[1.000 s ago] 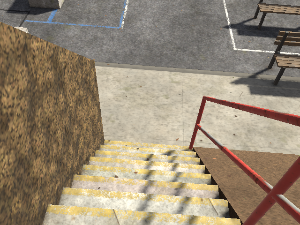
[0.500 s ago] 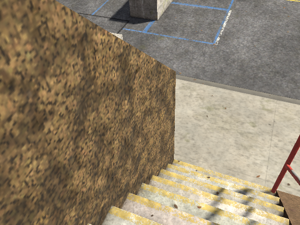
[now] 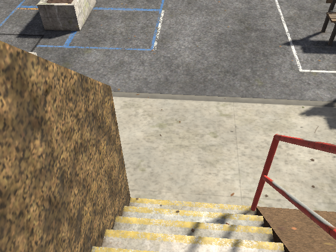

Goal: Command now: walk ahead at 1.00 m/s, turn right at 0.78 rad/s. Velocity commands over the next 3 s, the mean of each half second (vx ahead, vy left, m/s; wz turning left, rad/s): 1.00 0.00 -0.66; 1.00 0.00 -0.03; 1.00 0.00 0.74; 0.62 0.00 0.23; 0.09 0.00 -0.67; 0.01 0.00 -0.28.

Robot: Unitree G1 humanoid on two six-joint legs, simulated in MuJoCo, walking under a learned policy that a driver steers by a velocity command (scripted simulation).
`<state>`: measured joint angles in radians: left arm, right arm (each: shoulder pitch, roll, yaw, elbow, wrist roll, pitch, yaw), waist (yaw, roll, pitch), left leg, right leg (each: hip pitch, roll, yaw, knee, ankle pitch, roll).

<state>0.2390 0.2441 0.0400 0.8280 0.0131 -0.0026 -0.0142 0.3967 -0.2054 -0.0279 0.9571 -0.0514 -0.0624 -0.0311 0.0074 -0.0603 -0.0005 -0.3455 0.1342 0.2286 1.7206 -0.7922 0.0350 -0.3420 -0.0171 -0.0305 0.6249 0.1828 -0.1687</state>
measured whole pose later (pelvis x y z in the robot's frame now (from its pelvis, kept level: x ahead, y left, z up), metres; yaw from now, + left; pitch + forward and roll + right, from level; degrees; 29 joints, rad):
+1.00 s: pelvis +0.57 -0.10 -0.54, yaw -18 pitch +0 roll +0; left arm 0.48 0.23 0.02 1.02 -0.01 -0.09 0.01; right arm 0.24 -0.23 -0.04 0.88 -0.04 -0.02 -0.01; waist -0.01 0.00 -0.02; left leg -0.77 -0.02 -0.14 1.14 0.26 0.04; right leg -0.36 0.00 -0.07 1.06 -0.69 -0.03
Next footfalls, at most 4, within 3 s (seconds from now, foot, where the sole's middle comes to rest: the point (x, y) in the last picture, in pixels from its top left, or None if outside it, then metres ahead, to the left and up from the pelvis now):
0.38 left None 0.30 0.10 -1.02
0.78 right None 0.51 -0.18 -1.24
1.16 left None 0.74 -0.04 -1.45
1.50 right None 0.95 -0.25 -1.67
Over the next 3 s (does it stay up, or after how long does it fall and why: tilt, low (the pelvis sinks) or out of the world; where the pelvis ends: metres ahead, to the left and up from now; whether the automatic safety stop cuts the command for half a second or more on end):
stays up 1.27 -0.13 -1.33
